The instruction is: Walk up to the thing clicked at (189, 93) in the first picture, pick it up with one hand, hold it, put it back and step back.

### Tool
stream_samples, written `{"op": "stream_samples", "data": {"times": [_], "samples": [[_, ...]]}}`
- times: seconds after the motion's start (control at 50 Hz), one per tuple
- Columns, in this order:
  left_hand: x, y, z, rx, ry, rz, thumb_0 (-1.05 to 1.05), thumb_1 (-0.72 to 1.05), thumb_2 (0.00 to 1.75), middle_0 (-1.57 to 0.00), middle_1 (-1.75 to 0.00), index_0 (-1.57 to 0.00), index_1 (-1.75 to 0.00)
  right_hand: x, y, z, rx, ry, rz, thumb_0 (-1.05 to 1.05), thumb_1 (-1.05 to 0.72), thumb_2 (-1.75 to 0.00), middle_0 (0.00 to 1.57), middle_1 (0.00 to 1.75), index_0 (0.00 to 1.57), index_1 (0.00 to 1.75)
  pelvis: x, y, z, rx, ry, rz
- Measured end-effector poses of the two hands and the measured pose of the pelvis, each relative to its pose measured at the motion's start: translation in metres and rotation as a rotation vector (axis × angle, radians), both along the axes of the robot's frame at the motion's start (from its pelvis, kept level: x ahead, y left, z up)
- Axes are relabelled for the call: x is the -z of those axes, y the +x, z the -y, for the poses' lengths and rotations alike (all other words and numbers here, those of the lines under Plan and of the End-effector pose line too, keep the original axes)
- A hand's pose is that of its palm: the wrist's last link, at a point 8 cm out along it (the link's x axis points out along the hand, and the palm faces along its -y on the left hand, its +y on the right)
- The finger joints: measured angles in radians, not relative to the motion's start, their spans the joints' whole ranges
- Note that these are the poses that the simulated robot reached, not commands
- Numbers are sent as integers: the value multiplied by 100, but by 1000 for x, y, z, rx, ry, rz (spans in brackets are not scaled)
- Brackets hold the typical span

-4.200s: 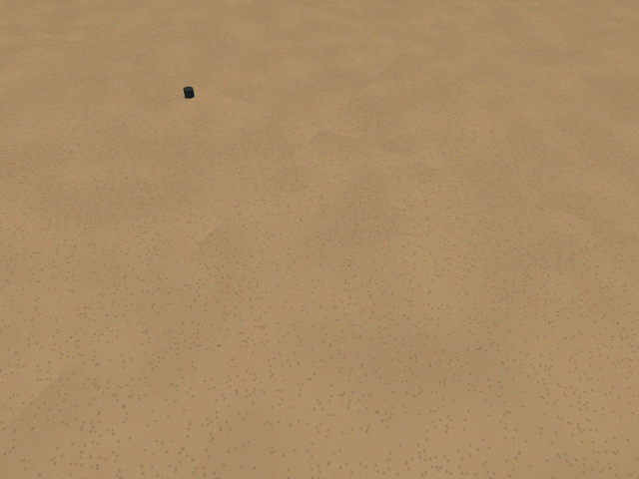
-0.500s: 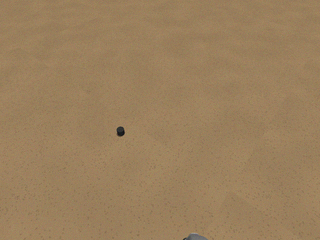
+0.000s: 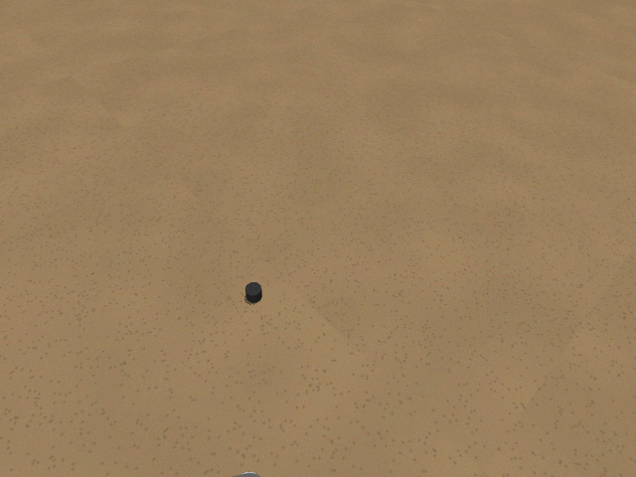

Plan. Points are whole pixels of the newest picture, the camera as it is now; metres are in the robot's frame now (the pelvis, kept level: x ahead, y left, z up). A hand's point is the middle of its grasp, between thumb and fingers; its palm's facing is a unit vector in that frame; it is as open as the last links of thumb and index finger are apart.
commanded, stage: walk up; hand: left
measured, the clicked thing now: (253, 292) +0.84 +0.22 -0.73
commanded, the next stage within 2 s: none
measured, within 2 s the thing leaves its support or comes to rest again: neither
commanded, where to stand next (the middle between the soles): +0.51 +0.02 m, yaw -1 degrees
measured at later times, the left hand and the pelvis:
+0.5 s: hand (152, 383) +0.28 +0.26 -0.12, palm faces -0.07 -0.90 -0.43, open 7.4 cm; pelvis +0.19 -0.03 +0.00, yaw -2 degrees
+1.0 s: hand (165, 315) +0.40 +0.28 -0.15, palm faces -0.08 -0.93 -0.35, open 7.4 cm; pelvis +0.35 +0.00 +0.00, yaw -1 degrees
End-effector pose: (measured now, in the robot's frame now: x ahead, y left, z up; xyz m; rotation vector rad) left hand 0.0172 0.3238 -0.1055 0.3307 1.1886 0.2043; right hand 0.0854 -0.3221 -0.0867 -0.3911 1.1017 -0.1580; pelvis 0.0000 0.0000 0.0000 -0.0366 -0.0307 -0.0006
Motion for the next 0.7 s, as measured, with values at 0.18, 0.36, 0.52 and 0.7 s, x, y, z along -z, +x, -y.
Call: {"op": "stream_samples", "data": {"times": [0.18, 0.36, 0.52, 0.7], "samples": [[6, 84, -8, 42, -28, -33, 0, 91, 90, -20, -30, -20, -30, -21, 60, -19, 43, -20, 83, 1, -91, -90, 21, 30, 21, 30, -9, 65, -14, 18, 37, 13], [-16, 177, 4, 96, 1, -7, 0, 91, 90, -20, -30, -20, -30, -5, 81, 3, 99, 10, -1, 1, -90, -90, 21, 30, 21, 30, -12, 132, -1, 34, 59, 7], [-29, 258, 31, 94, 72, 110, 0, 91, 90, -20, -30, -20, -30, 31, 130, 29, 111, 46, -87, 1, -91, -90, 21, 30, 20, 30, 1, 192, 29, 30, 52, 17], [-37, 289, 35, 66, 55, 86, 0, 90, 90, -21, -30, -21, -30, 16, 217, 23, 49, 70, -48, 1, -91, -90, 21, 30, 20, 30, -12, 247, 28, 19, 35, 13]]}}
